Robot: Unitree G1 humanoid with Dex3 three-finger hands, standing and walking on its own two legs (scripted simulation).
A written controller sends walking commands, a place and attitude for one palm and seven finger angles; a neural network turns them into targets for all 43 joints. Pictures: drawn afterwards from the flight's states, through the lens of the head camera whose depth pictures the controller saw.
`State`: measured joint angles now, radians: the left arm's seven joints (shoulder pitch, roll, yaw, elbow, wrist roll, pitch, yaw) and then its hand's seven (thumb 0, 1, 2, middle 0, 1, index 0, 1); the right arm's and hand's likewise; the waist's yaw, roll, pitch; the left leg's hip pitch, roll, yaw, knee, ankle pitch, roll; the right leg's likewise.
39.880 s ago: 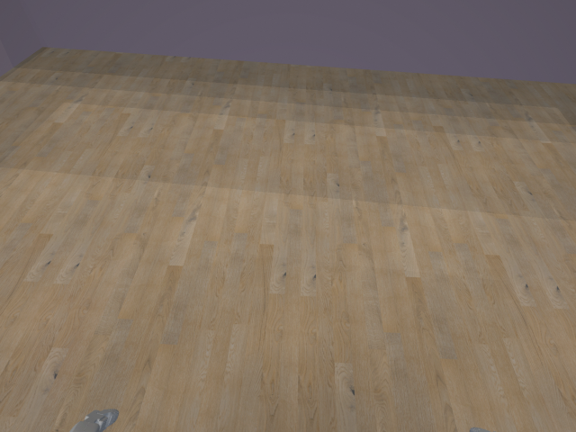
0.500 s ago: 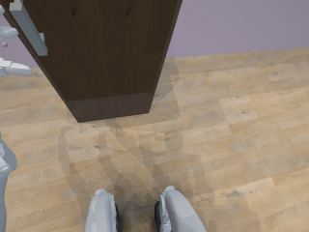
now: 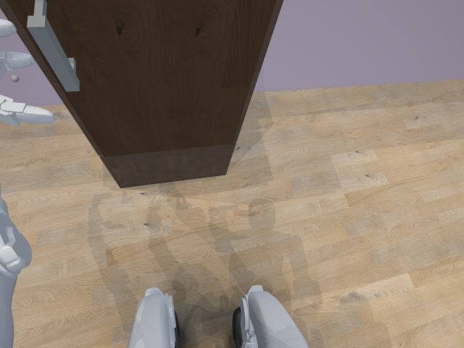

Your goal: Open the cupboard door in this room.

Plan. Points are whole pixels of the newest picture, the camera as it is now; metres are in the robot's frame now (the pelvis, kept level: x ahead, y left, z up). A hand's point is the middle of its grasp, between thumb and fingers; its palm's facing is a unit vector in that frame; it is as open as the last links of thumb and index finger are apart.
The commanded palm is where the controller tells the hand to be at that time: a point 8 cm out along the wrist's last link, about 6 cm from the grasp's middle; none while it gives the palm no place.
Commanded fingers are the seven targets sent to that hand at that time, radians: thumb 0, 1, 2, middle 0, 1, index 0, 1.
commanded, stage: move the hooked fingers beside the handle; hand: left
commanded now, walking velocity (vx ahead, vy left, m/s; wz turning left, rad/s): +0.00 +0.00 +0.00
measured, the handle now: (57, 48) +0.57 +0.23 +0.07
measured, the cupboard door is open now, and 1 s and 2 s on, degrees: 0 0 0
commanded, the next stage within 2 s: slide the fingers in behind the handle in 0.26 s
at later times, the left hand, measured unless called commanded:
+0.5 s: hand (19, 82) +0.52 +0.28 +0.06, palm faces +0.09 -1.00 -0.03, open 14.0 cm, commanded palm +0.50 +0.30 +0.06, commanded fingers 0.00 -0.50 0.30 -0.30 -1.20 -0.30 -1.20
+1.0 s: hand (50, 84) +0.51 +0.24 +0.06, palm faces +0.10 -1.00 -0.03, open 14.0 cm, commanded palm +0.49 +0.27 +0.06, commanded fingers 0.00 -0.50 0.30 -0.30 -1.20 -0.30 -1.20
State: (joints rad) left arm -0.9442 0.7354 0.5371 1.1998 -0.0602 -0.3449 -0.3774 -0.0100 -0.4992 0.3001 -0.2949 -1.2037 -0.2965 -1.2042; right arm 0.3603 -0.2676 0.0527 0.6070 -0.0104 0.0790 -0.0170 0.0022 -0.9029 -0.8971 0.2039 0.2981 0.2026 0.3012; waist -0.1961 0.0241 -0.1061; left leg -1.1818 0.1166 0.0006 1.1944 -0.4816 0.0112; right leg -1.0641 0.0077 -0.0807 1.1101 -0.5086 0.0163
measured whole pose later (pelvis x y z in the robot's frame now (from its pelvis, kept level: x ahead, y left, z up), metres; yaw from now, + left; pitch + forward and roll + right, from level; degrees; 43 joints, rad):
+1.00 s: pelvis +0.00 +0.00 +0.00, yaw +0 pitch +25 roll -5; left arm -0.92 0.61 0.48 1.19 -0.06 -0.37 -0.27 -0.01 -0.50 0.30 -0.30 -1.20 -0.30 -1.20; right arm 0.38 -0.26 0.05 0.62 -0.02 0.08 0.00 0.00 -0.90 -0.90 0.20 0.30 0.20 0.30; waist -0.19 0.04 -0.11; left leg -1.16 0.11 0.01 1.19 -0.47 0.01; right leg -1.05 0.00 -0.07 1.12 -0.51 0.01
